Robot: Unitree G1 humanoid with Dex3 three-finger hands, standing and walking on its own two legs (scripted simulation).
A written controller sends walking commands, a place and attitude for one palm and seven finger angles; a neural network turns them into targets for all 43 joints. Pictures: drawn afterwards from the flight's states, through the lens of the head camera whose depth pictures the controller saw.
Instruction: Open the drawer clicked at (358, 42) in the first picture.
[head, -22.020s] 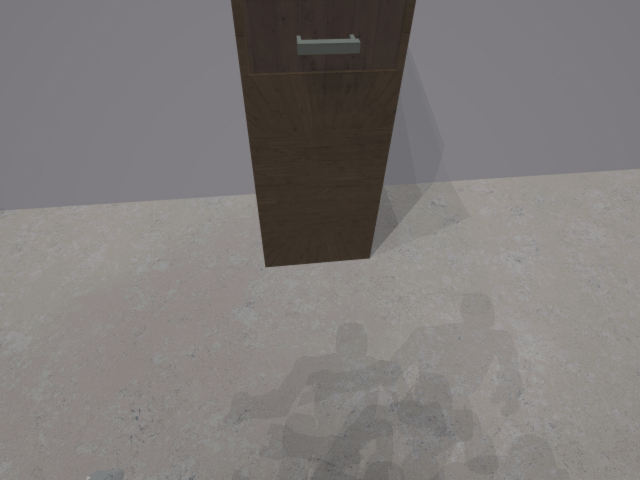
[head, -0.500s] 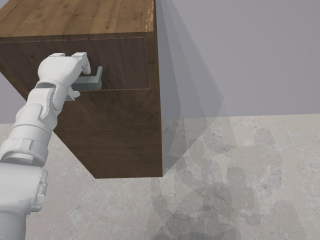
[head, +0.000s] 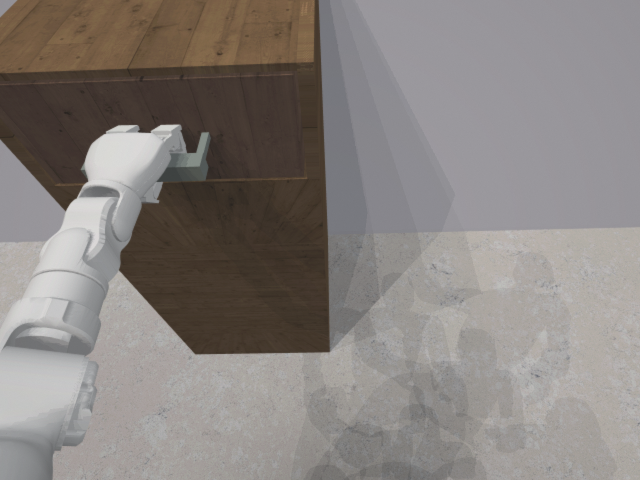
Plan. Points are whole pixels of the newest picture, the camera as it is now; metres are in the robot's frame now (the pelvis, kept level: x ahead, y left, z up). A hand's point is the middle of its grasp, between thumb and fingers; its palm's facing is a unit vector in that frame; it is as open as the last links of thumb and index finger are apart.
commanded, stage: pull the drawer open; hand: left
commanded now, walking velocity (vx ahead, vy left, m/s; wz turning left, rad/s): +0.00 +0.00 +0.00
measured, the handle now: (151, 155) +0.49 +0.23 +0.12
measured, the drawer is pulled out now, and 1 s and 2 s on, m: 0.00 0.05 0.28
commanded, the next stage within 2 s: none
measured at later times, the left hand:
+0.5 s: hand (141, 211) +0.42 +0.24 +0.10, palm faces -0.01 +0.00 -1.00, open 5.6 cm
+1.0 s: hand (138, 220) +0.40 +0.23 +0.10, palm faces +0.00 -0.03 -1.00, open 5.7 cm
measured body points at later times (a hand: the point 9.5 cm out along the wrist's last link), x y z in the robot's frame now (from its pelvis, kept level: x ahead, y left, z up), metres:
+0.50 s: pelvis +0.02 +0.00 +0.01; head +0.07 -0.03 +0.45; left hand +0.41 +0.23 +0.15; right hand +0.18 -0.25 -0.13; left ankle -0.03 +0.12 -0.73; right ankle +0.02 -0.12 -0.73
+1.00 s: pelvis +0.02 +0.00 +0.01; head +0.06 -0.04 +0.45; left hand +0.40 +0.23 +0.15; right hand +0.12 -0.27 -0.13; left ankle -0.03 +0.12 -0.73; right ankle +0.02 -0.12 -0.73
